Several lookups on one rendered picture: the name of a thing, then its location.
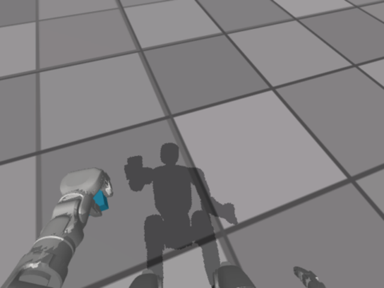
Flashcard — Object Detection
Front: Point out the right robot hand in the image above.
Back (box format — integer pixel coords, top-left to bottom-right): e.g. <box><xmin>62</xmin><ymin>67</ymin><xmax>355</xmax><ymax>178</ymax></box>
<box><xmin>293</xmin><ymin>266</ymin><xmax>326</xmax><ymax>288</ymax></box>

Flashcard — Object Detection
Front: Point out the small box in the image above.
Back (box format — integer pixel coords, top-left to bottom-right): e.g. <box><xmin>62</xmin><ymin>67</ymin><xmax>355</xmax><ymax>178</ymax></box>
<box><xmin>89</xmin><ymin>190</ymin><xmax>109</xmax><ymax>216</ymax></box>

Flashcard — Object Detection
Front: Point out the left robot arm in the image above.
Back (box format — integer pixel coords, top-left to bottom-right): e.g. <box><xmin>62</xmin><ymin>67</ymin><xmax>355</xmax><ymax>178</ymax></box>
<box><xmin>1</xmin><ymin>191</ymin><xmax>92</xmax><ymax>288</ymax></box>

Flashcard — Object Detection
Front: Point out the left robot hand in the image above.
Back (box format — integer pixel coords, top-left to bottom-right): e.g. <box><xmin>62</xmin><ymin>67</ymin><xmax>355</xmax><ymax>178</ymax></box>
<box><xmin>60</xmin><ymin>167</ymin><xmax>113</xmax><ymax>217</ymax></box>

